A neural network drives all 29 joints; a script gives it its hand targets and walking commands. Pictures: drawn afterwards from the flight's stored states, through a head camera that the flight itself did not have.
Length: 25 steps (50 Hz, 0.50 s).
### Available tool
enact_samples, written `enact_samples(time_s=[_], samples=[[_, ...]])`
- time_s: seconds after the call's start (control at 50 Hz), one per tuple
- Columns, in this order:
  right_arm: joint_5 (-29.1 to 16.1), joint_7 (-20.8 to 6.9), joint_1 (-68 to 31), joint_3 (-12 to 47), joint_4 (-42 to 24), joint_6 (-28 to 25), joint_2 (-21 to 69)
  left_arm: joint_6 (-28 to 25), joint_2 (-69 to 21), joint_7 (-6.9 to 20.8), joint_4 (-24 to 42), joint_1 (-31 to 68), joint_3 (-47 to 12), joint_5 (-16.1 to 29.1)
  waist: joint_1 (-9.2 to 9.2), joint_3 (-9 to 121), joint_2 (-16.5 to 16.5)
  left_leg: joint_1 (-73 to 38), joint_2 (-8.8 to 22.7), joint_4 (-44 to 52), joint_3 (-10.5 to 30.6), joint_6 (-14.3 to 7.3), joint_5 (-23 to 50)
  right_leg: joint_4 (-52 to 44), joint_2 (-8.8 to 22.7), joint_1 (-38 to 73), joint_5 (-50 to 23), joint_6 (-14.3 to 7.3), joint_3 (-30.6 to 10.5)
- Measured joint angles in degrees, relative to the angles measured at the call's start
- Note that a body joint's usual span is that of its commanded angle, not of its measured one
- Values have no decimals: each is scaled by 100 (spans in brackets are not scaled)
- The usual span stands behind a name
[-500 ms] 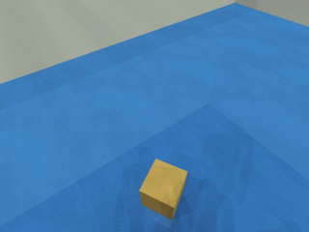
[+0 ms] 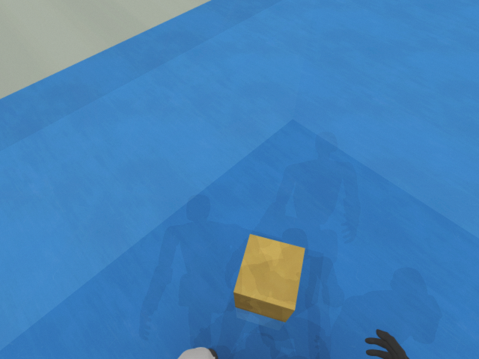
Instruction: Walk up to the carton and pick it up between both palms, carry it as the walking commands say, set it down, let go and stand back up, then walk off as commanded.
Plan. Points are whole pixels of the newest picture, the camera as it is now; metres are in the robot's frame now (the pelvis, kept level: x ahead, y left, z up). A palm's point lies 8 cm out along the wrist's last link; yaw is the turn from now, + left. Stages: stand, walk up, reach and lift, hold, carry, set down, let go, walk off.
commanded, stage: walk up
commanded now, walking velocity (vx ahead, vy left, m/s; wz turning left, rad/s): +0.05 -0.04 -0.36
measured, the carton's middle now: (268, 279) +0.41 -0.04 -0.64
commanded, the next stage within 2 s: stand in 1.94 s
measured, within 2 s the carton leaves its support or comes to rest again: neither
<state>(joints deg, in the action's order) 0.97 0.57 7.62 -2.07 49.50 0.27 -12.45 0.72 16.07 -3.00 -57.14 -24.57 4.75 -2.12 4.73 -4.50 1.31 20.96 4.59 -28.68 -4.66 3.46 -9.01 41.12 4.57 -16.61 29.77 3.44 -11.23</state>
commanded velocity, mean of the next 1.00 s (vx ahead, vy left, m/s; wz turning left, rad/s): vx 0.01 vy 0.01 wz -0.15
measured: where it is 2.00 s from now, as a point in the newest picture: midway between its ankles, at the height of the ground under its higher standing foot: outside the picture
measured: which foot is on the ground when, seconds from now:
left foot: down 0.00-0.44, up 0.46-0.94, down 0.96-1.00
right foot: up 0.00-0.42, down 0.44-1.00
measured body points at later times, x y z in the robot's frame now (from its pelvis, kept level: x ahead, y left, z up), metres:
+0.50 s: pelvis +0.01 -0.02 +0.00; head +0.04 -0.06 +0.45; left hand +0.21 +0.20 -0.11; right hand -0.04 -0.30 -0.15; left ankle +0.03 +0.14 -0.71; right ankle +0.00 -0.13 -0.73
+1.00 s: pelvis +0.01 +0.02 +0.01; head +0.03 +0.04 +0.46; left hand +0.03 +0.28 -0.15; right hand +0.08 -0.25 -0.12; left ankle +0.00 +0.14 -0.73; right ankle +0.00 -0.12 -0.73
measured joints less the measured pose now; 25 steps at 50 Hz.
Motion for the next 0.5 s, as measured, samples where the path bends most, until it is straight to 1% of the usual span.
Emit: enact_samples(time_s=[0.02, 0.06, 0.12, 0.16, 0.28, 0.36, 0.38, 0.42, 0.44, 0.46, 0.48, 0.5], samples=[[3, 12, 89, 43, 3, -33, 40, 32, 38, 23, 75, 147, 24, 21, -49, -1, 24, -29, 61, -55, -24, -83, -150, 595, -119, -248, 166, -33, 168], [24, 46, 271, 69, 51, -50, 97, 73, 111, 105, 218, 449, 16, 39, -171, 4, 89, -242, 129, 118, -93, -160, -243, 1339, -217, -573, -11, -112, 545], [31, 88, 494, 86, 89, -100, 91, 143, 129, 224, 334, 873, 9, 36, -373, 48, 115, -521, 194, 390, -213, -199, -168, 1865, -338, -837, -313, -115, 913], [39, 105, 635, 84, 111, -156, 55, 209, 127, 278, 384, 1110, -17, 51, -475, 92, 125, -645, 238, 462, -307, -221, -181, 1892, -399, -883, -423, -97, 1055], [117, 132, 941, -7, 210, -124, -138, 372, 23, 440, 579, 1734, -108, 51, -686, 152, 41, -789, 368, 419, -579, -214, -290, 1146, -420, -743, -485, -63, 1275], [165, 106, 1049, -88, 302, -54, -288, 368, -30, 508, 707, 2063, -157, 90, -806, 123, -109, -763, 506, 291, -702, -108, -343, 388, -411, -514, -536, -136, 1327], [171, 92, 1067, -107, 326, -28, -330, 348, -42, 511, 729, 2115, -174, 109, -830, 116, -164, -737, 553, 222, -714, -65, -370, 99, -420, -395, -624, -170, 1345], [161, 59, 1126, -137, 358, 37, -408, 267, -56, 496, 757, 2155, -211, 137, -844, 127, -249, -646, 635, -44, -723, 37, -490, -783, -421, 2, -1105, -244, 1396], [144, 45, 1169, -140, 366, 71, -435, 195, -57, 480, 762, 2140, -211, 117, -825, 150, -247, -536, 633, -321, -715, 6, -676, -1163, -386, 167, -1368, -297, 1360], [122, 49, 1140, -146, 398, 133, -472, 129, -123, 454, 729, 2120, -205, 82, -806, 114, -341, -408, 604, -660, -531, -3, -1109, -1101, -435, 142, -1419, -367, 1355], [97, 64, 1093, -149, 425, 204, -479, 82, -187, 426, 696, 2069, -214, 66, -794, 80, -401, -277, 485, -1022, -295, -18, -1524, -1049, -453, 144, -1406, -430, 1339], [74, 73, 1039, -146, 451, 260, -469, 49, -244, 395, 656, 1997, -223, 67, -783, 56, -435, -160, 346, -1348, -95, -43, -1728, -1104, -455, 198, -1416, -476, 1318]])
